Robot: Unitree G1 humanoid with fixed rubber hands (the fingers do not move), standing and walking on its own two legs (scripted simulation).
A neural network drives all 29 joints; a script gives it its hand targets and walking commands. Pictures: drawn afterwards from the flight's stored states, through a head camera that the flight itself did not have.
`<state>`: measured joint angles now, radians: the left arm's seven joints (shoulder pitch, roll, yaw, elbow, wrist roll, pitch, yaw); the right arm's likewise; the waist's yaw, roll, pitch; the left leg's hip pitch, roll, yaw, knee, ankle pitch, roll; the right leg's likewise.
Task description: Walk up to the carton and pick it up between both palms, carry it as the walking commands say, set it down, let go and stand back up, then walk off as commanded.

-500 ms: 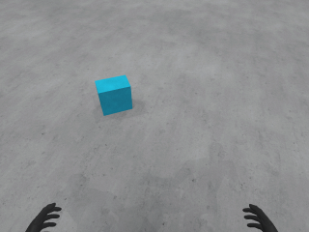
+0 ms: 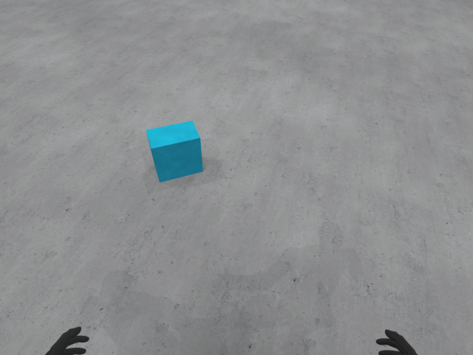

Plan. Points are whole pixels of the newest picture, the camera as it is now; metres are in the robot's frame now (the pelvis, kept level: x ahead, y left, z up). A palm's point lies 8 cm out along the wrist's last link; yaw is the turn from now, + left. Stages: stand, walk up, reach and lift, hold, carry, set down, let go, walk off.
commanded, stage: stand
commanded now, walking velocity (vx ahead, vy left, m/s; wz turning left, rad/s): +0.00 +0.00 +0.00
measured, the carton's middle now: (175, 151) +1.25 +0.32 -0.65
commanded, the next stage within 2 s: walk up in 0.46 s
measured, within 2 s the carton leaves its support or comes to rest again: neither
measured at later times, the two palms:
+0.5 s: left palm out of the picture +0.10 +0.31 -0.10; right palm out of the picture +0.10 -0.31 -0.10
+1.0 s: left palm out of the picture +0.06 +0.35 -0.14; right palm out of the picture +0.14 -0.18 -0.12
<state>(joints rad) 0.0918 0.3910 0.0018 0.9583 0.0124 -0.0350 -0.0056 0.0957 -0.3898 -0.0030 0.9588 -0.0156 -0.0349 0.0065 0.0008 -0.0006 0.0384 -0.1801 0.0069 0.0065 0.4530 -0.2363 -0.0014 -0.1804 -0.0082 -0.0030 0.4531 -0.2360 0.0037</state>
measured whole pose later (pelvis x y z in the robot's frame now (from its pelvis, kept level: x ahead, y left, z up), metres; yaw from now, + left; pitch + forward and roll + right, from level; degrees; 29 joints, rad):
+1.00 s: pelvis +0.07 +0.07 +0.00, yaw +6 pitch +0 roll -1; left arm 0.29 0.31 0.06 0.99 0.04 -0.01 -0.03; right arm 0.29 -0.24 -0.04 0.95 -0.03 -0.04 0.03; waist 0.02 -0.05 0.02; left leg -0.24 0.05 0.08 0.52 -0.28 0.00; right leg -0.40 -0.10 -0.02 1.05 -0.36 0.00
